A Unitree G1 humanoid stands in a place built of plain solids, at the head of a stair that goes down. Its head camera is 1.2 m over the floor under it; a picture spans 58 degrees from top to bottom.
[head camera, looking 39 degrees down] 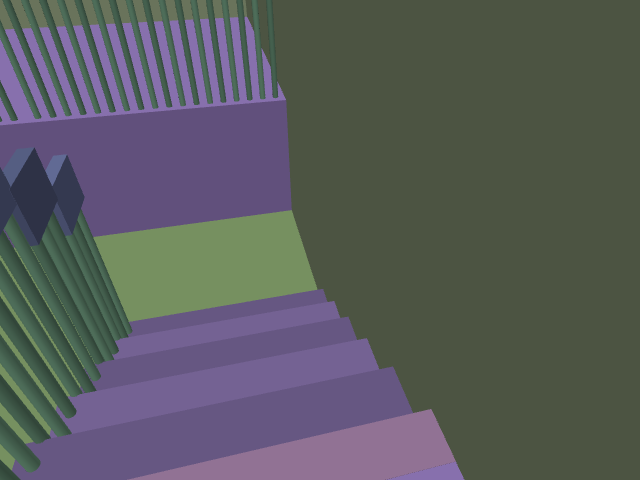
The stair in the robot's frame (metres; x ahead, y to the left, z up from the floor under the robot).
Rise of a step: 0.16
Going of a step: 0.27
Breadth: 1.25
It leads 13 degrees to the left of straight ahead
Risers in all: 6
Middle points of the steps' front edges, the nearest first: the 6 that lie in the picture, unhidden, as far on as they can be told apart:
0.54 0.28 0.00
0.80 0.34 -0.16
1.06 0.40 -0.32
1.32 0.46 -0.49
1.58 0.53 -0.65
1.84 0.59 -0.81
